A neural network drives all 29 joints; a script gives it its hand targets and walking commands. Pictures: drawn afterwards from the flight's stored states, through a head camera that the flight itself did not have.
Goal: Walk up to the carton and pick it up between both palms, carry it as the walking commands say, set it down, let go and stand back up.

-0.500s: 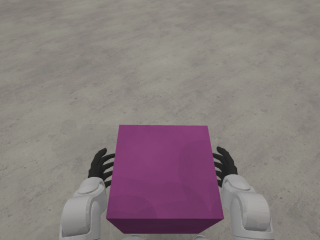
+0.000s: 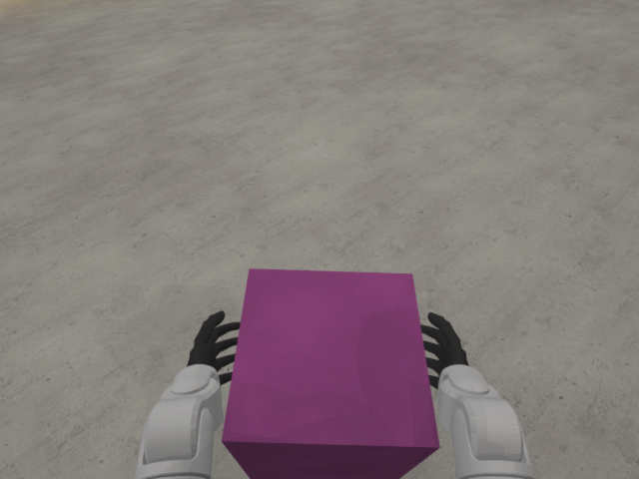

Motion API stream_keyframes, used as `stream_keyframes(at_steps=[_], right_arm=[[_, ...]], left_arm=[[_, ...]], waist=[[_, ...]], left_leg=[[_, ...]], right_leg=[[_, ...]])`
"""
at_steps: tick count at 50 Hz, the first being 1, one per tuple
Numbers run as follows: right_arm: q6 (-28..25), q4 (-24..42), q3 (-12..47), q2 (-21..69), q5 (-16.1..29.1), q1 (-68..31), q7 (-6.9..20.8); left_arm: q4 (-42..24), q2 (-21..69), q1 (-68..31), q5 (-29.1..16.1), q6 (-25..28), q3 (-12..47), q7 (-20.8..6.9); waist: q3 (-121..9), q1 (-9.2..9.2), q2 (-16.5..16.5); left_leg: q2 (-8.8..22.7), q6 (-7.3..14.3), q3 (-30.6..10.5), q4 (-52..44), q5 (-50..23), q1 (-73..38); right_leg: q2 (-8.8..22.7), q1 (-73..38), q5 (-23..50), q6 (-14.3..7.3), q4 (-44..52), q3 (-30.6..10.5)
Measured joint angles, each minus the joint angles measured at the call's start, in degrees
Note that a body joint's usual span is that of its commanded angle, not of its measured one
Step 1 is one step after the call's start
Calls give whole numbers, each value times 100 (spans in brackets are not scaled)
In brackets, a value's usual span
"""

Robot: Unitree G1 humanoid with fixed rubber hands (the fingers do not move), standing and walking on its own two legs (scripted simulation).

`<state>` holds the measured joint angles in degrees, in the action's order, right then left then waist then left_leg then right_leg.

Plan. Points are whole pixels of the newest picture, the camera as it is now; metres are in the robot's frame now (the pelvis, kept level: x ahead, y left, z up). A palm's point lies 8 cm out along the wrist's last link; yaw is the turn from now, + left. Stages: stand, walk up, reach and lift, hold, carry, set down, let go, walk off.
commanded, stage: carry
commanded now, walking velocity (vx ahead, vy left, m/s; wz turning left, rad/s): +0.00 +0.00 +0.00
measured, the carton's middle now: (326, 382) +0.28 +0.01 -0.03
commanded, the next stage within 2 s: none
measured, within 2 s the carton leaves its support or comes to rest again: neither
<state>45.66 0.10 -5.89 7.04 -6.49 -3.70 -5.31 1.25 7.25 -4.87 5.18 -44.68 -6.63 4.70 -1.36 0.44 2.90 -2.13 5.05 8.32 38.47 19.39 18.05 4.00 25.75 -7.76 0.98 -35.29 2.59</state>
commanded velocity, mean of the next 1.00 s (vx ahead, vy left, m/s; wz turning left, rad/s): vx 0.00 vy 0.00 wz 0.00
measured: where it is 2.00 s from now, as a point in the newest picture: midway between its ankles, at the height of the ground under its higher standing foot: outside the picture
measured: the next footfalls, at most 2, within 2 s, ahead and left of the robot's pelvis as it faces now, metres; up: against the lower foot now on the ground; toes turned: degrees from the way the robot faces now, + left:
none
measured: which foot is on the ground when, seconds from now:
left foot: down 0.00-1.00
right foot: down 0.00-1.00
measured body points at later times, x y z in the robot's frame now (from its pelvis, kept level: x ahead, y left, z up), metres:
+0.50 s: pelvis +0.00 -0.03 +0.01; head +0.01 -0.04 +0.46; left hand +0.27 +0.12 +0.03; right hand +0.27 -0.19 +0.02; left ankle +0.02 +0.06 -0.72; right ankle +0.12 -0.13 -0.72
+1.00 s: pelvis +0.00 -0.05 +0.01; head -0.01 -0.05 +0.46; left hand +0.27 +0.11 +0.03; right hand +0.28 -0.19 +0.03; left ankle +0.02 +0.06 -0.72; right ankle +0.12 -0.13 -0.72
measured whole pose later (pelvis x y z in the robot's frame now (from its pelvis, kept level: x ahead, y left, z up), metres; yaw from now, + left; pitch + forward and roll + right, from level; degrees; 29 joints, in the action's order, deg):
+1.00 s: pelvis +0.00 -0.05 +0.01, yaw +1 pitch +1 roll +1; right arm 48.1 1.7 -5.3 7.2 -6.9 -4.5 -4.9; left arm -2.3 7.0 -4.1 5.8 -47.5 -6.2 4.9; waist -2.9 0.4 -0.9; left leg 0.6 1.2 5.2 35.9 16.7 20.7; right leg 1.5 27.1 -6.2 -3.3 -31.6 6.2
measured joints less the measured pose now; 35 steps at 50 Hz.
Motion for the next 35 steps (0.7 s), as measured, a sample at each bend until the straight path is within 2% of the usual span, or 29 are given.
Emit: stream_keyframes(at_steps=[3, 7, 13, 16, 24, 28, 35], right_arm=[[55, -12, 74, -17, -9, 9, -30], [132, 19, 81, 25, -14, -50, -54], [199, 516, 82, 20, 174, -18, -80], [250, 775, 60, 20, 242, 35, -82], [189, 259, -8, 15, 57, 44, -1], [261, 608, 62, 17, 197, 102, -100], [115, 303, 30, 19, 48, -66, -22]], left_arm=[[39, -2, 77, -27, 40, -40, -29], [-33, -7, 109, -95, 7, -99, -18], [-668, -4, 115, -269, -221, -2, 148], [-928, -3, 101, -287, -345, 79, 194], [-322, -1, 37, -7, -270, 74, 42], [-635, -3, 153, -119, -252, 92, 49], [-407, -6, -5, 1, -163, 26, 11]], waist=[[-65, 17, 1], [-14, 47, -176], [252, 86, -456], [290, 58, -483], [40, -66, -285], [118, -101, -303], [-4, -45, -361]], left_leg=[[17, -30, -53, 45, 11, 46], [54, -93, -97, -4, -60, 116], [125, -180, -140, -93, -175, 196], [160, -209, -175, -119, -209, 250], [210, -259, -181, -209, -194, 183], [188, -281, -172, -225, -193, 132], [235, -338, -228, -219, -211, 211]], right_leg=[[-5, 32, -69, -42, -55, 56], [-37, 82, -12, -119, 8, 110], [-109, 126, 116, -219, 160, 170], [-143, 147, 159, -256, 236, 212], [-202, 88, 149, -289, 327, 222], [-177, 93, 82, -302, 227, 209], [-217, 140, 96, -370, 258, 272]])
